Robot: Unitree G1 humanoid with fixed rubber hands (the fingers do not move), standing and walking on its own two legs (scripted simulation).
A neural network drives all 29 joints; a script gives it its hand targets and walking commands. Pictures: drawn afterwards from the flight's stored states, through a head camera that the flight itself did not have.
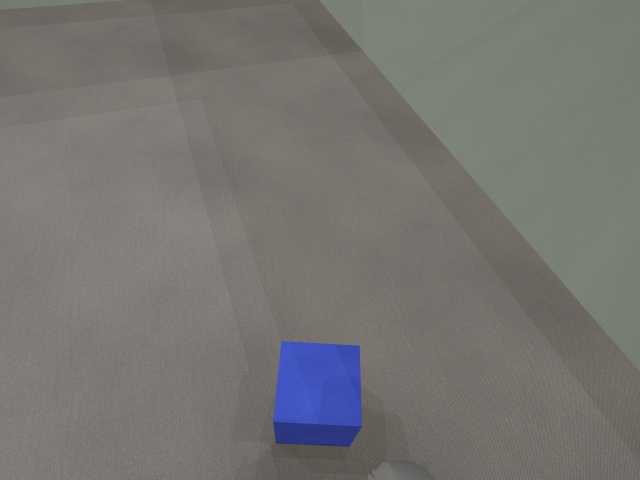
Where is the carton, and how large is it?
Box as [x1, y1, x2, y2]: [273, 341, 361, 446]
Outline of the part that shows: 281,341 273,418 276,442 349,446 361,426 359,346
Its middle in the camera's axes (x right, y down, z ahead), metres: -0.02 +0.44 +1.08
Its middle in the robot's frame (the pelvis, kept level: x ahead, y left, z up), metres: +0.40 +0.00 -0.65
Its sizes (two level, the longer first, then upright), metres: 0.210 0.200 0.250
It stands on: the floor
